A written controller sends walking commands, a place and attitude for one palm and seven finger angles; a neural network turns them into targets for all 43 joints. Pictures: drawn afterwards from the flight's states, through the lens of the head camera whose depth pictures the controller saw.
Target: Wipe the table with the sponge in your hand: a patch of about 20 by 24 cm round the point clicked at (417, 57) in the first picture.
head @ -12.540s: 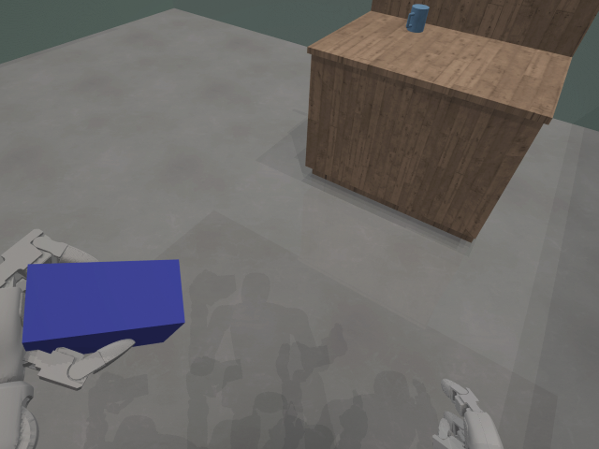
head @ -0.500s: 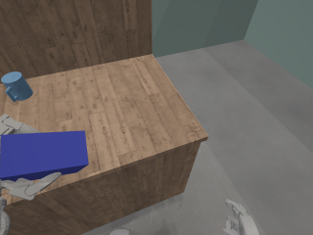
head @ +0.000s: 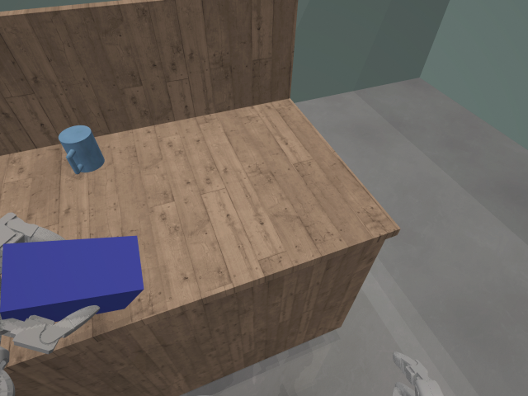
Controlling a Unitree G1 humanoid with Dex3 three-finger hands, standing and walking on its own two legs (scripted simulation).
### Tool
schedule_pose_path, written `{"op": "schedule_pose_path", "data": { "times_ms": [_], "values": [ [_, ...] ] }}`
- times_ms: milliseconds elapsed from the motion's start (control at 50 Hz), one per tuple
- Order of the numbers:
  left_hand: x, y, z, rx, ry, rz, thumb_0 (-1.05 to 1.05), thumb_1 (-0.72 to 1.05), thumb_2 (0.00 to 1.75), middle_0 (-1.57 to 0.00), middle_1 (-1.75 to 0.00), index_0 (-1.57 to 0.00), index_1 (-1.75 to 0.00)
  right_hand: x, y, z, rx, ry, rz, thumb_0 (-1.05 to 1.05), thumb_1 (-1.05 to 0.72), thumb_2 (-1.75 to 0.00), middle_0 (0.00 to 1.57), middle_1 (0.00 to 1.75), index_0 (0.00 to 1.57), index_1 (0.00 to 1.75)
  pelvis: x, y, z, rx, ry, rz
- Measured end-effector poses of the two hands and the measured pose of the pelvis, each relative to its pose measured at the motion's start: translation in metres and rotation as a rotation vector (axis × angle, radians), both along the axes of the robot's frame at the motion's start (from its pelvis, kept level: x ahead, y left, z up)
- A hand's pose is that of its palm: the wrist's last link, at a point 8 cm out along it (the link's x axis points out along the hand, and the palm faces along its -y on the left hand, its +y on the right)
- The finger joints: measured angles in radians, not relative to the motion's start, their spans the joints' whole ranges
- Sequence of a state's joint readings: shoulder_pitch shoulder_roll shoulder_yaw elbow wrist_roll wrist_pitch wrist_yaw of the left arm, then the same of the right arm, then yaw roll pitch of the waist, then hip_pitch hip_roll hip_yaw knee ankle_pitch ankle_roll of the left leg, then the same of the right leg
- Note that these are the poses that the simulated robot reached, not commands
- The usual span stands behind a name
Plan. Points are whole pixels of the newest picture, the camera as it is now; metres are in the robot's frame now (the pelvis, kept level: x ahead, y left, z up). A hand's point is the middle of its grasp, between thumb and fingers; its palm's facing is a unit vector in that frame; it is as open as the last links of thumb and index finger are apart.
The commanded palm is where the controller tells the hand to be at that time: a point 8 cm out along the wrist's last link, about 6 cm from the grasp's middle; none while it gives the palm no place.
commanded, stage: shuffle to correct the standing spot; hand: left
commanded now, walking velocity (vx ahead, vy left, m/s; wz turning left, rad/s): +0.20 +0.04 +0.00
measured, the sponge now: (94, 279) +0.22 +0.23 +0.13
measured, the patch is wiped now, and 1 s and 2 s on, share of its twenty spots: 0.00 0.00 0.00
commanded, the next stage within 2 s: come to a stop and stand still in 1.48 s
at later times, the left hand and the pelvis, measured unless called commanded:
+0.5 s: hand (18, 265) +0.22 +0.31 +0.15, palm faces +0.45 -0.82 -0.35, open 10.4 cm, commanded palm +0.17 +0.33 +0.18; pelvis +0.01 +0.05 +0.00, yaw +0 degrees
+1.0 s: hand (57, 257) +0.23 +0.27 +0.15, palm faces +0.41 -0.85 -0.35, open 10.4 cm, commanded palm +0.18 +0.30 +0.18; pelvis +0.03 +0.02 +0.00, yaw +0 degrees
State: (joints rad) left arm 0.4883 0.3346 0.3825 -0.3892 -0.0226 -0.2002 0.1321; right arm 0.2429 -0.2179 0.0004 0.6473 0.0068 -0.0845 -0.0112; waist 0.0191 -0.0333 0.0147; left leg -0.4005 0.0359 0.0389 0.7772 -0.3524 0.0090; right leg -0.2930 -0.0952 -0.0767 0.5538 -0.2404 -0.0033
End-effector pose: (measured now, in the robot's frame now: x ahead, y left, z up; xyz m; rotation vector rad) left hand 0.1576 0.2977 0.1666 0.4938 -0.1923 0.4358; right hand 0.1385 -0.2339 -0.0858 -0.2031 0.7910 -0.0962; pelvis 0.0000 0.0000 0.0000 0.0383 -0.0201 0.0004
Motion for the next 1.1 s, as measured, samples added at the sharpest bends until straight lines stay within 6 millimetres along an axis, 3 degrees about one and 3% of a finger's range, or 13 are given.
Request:
{"op": "schedule_pose_path", "data": {
  "times_ms": [100, 200, 280, 380, 460, 520, 560, 640, 760, 840, 980, 1040, 1100],
  "values": [
    [0.009, 0.012, -0.008, -0.033, -0.091, -0.073, -0.02, -0.53, 1.00, -0.69, -1.35, -0.73, -1.34, 0.007, 0.018, 0.001, -0.077, -0.062, -0.005, 0.01, -0.90, -0.90, 0.20, 0.30, 0.20, 0.30, -0.010, 0.028, -0.016, -0.020, -0.034, 0.013],
    [0.010, 0.019, 0.022, 0.077, -0.164, -0.126, -0.02, -0.53, 1.00, -0.69, -1.35, -0.73, -1.34, 0.012, 0.048, 0.008, -0.013, -0.098, -0.001, 0.01, -0.90, -0.90, 0.20, 0.30, 0.20, 0.30, -0.013, 0.033, -0.012, -0.020, -0.021, 0.025],
    [0.000, 0.023, 0.042, 0.164, -0.173, -0.108, -0.02, -0.53, 1.00, -0.69, -1.35, -0.73, -1.34, 0.018, 0.064, 0.000, 0.049, -0.113, 0.022, 0.01, -0.90, -0.90, 0.20, 0.30, 0.20, 0.30, -0.007, 0.037, -0.013, -0.021, 0.007, 0.014],
    [0.000, 0.039, 0.028, 0.090, -0.076, -0.031, -0.02, -0.53, 1.00, -0.69, -1.35, -0.73, -1.34, 0.020, 0.072, -0.011, 0.079, -0.041, 0.037, 0.01, -0.90, -0.90, 0.20, 0.30, 0.20, 0.30, 0.001, 0.043, -0.006, -0.038, 0.010, 0.016],
    [0.010, 0.047, 0.001, -0.040, -0.006, 0.015, -0.02, -0.53, 1.00, -0.69, -1.35, -0.73, -1.34, 0.020, 0.070, -0.001, 0.039, -0.010, 0.045, 0.01, -0.90, -0.90, 0.20, 0.30, 0.20, 0.30, 0.009, 0.048, 0.003, -0.007, 0.016, 0.005],
    [0.024, 0.046, -0.008, -0.083, -0.017, -0.023, -0.02, -0.53, 1.00, -0.69, -1.35, -0.73, -1.34, 0.028, 0.066, 0.006, -0.020, -0.036, 0.046, 0.01, -0.90, -0.90, 0.20, 0.30, 0.20, 0.30, 0.013, 0.055, 0.000, -0.018, 0.002, 0.009],
    [0.033, 0.044, -0.006, -0.067, -0.066, -0.076, -0.02, -0.53, 1.00, -0.69, -1.35, -0.73, -1.34, 0.036, 0.063, 0.007, -0.050, -0.076, 0.026, 0.01, -0.90, -0.90, 0.20, 0.30, 0.20, 0.30, 0.015, 0.060, -0.009, -0.033, -0.011, 0.003],
    [0.047, 0.036, 0.013, 0.010, -0.123, -0.158, -0.02, -0.53, 1.00, -0.69, -1.35, -0.73, -1.34, 0.046, 0.064, 0.018, -0.041, -0.112, -0.009, 0.01, -0.90, -0.90, 0.20, 0.30, 0.20, 0.30, 0.014, 0.057, -0.008, -0.006, -0.026, -0.009],
    [0.039, 0.021, 0.047, 0.161, -0.119, -0.191, -0.02, -0.53, 1.00, -0.69, -1.35, -0.73, -1.34, 0.052, 0.066, 0.019, 0.038, -0.150, 0.003, 0.01, -0.90, -0.90, 0.20, 0.30, 0.20, 0.30, 0.018, 0.045, -0.005, -0.025, 0.008, -0.006],
    [0.031, 0.021, 0.038, 0.142, -0.028, -0.134, -0.02, -0.53, 1.00, -0.69, -1.34, -0.73, -1.34, 0.047, 0.058, 0.005, 0.069, -0.112, -0.005, 0.01, -0.90, -0.90, 0.20, 0.30, 0.20, 0.30, 0.021, 0.035, -0.005, -0.057, 0.005, 0.001],
    [0.032, 0.014, -0.004, -0.080, 0.023, -0.034, -0.02, -0.53, 1.00, -0.69, -1.34, -0.73, -1.34, 0.031, 0.030, 0.001, 0.002, -0.045, -0.012, 0.01, -0.90, -0.90, 0.20, 0.30, 0.20, 0.30, 0.026, 0.023, -0.003, -0.037, 0.002, -0.002],
    [0.040, -0.001, -0.005, -0.102, -0.011, -0.071, -0.02, -0.53, 1.00, -0.69, -1.34, -0.73, -1.34, 0.031, 0.020, 0.006, -0.026, -0.036, -0.012, 0.01, -0.90, -0.90, 0.20, 0.30, 0.20, 0.30, 0.024, 0.015, -0.002, -0.022, -0.012, -0.001],
    [0.046, -0.016, 0.007, -0.061, -0.042, -0.120, -0.02, -0.53, 1.00, -0.69, -1.34, -0.73, -1.34, 0.035, 0.010, 0.012, -0.033, -0.063, -0.021, 0.01, -0.90, -0.90, 0.20, 0.30, 0.20, 0.30, 0.023, 0.008, -0.002, -0.025, -0.007, 0.003]
  ]
}}
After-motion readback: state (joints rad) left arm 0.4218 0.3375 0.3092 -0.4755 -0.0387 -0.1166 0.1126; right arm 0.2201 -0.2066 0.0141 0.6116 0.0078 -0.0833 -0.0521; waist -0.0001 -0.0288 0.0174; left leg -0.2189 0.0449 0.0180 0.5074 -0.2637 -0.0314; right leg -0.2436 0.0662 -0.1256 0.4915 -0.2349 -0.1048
